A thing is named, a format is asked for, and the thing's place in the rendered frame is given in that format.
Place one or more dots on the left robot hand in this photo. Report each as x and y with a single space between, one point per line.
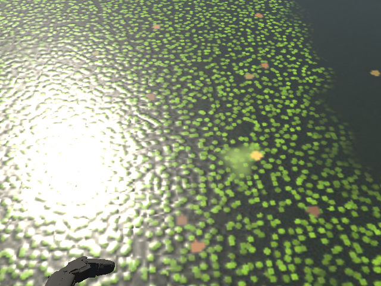
79 270

